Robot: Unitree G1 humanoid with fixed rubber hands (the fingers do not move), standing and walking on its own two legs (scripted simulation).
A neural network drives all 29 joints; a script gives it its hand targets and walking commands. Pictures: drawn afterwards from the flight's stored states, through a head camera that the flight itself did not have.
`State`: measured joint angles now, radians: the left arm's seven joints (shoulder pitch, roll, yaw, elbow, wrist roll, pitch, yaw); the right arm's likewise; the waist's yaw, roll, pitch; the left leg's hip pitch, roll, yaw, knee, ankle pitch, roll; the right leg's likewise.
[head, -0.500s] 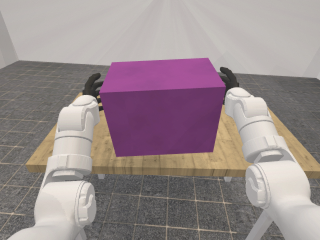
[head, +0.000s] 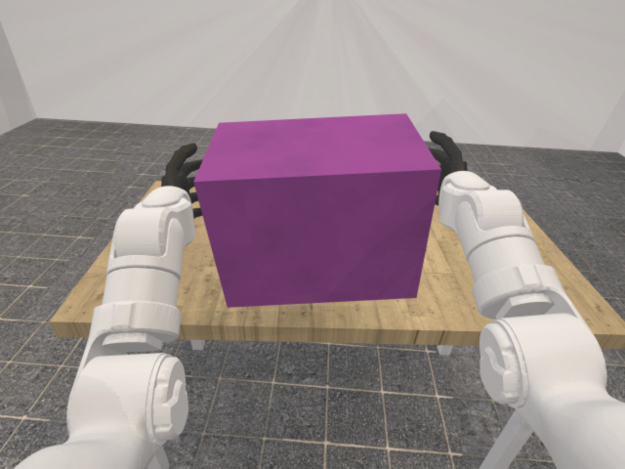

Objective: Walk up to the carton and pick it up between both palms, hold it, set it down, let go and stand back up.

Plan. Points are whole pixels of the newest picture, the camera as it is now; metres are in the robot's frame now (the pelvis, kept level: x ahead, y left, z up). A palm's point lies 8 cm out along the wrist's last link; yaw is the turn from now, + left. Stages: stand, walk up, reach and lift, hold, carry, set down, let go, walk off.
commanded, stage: hold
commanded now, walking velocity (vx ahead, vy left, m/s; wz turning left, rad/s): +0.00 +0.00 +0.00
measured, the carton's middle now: (317, 210) +0.39 +0.01 +0.21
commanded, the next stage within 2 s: set down in 0.32 s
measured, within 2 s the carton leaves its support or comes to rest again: neither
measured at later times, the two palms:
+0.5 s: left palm (179, 202) +0.37 +0.19 +0.23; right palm (451, 185) +0.38 -0.16 +0.25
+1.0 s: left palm (185, 209) +0.40 +0.19 +0.20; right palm (436, 191) +0.41 -0.16 +0.23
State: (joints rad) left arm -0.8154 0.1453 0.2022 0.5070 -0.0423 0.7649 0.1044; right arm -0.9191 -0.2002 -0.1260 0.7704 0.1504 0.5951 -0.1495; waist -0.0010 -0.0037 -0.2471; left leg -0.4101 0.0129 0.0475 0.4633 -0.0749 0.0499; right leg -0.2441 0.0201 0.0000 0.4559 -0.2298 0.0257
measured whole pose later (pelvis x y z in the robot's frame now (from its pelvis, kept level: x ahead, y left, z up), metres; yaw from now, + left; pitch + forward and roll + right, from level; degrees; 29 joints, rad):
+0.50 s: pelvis +0.00 +0.00 +0.00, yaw +0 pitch +1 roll -3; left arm -0.82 0.15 0.20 0.55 -0.04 0.71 0.09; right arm -0.92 -0.20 -0.13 0.79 0.15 0.57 -0.15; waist 0.00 0.00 -0.25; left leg -0.41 0.01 0.05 0.46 -0.08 0.05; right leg -0.24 0.02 0.00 0.46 -0.23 0.03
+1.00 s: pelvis +0.01 -0.01 +0.00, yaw +0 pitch +1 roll -2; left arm -0.82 0.14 0.25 0.66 0.03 0.52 0.04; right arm -0.92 -0.16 -0.13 0.92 0.15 0.29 -0.16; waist 0.00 -0.03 -0.18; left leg -0.37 0.01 0.05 0.44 -0.08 0.05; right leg -0.20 0.02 0.00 0.42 -0.24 0.02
